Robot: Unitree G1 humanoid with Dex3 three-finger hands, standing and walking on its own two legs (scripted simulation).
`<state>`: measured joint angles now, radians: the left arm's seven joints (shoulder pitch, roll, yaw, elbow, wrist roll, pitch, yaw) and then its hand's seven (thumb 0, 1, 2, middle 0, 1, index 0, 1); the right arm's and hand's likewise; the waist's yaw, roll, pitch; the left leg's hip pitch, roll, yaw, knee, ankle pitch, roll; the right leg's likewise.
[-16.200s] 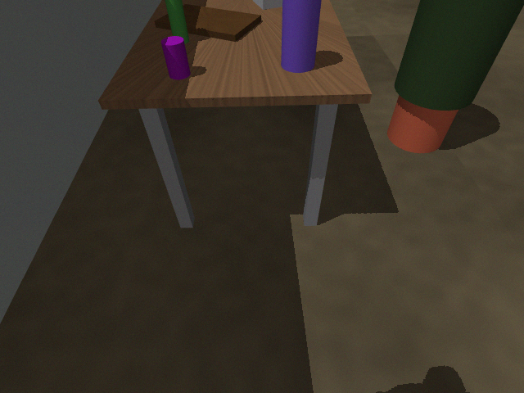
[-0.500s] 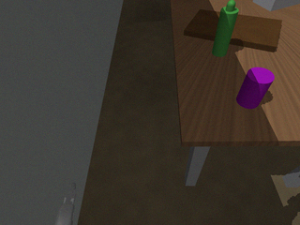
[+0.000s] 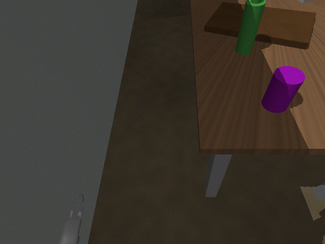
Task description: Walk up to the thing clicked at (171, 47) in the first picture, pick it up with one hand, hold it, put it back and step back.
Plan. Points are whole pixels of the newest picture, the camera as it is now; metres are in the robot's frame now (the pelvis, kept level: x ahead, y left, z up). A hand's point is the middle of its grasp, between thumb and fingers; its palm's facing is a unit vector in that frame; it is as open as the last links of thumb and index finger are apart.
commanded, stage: go down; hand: right
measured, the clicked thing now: (281, 90) +0.52 -0.25 +0.06
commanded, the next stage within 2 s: approach in 0.56 s
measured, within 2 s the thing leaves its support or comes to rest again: neither
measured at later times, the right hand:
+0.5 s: hand out of the picture +0.40 -0.44 +0.19, palm faces +0.31 +0.95 +0.03, open 17.4 cm
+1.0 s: hand out of the picture +0.41 -0.41 +0.15, palm faces +0.25 +0.97 +0.01, open 17.3 cm
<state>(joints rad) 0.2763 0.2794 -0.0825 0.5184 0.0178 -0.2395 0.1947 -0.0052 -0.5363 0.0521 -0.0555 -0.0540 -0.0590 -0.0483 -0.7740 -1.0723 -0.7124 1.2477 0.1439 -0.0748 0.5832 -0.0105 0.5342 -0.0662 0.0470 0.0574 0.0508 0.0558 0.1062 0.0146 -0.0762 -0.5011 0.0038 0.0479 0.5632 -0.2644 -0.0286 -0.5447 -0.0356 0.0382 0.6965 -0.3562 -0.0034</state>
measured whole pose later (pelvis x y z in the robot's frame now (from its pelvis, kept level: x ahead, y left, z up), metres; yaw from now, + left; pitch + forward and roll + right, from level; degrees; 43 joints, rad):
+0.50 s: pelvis +0.00 -0.01 +0.00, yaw +1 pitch +14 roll +4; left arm 0.28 0.27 -0.09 0.50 0.02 -0.24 0.19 -0.01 -0.54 0.06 -0.06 -0.06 -0.06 -0.05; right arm -0.83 -1.11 -0.70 1.28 0.12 -0.06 0.59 -0.01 0.53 -0.07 0.05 0.06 0.05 0.06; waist 0.12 0.01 -0.09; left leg -0.55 0.00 0.04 0.59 -0.28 -0.03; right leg -0.60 -0.03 0.03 0.74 -0.38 -0.01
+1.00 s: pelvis -0.01 +0.00 -0.01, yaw +0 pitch +15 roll +3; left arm 0.28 0.28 -0.09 0.46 0.03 -0.24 0.16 -0.01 -0.56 0.07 -0.07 -0.06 -0.05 -0.07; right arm -0.87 -1.05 -0.58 1.33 0.14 -0.11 0.58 -0.01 0.51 -0.07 0.05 0.05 0.06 0.05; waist 0.12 0.01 -0.09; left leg -0.62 0.01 0.05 0.66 -0.30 -0.03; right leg -0.66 -0.03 0.04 0.79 -0.39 -0.01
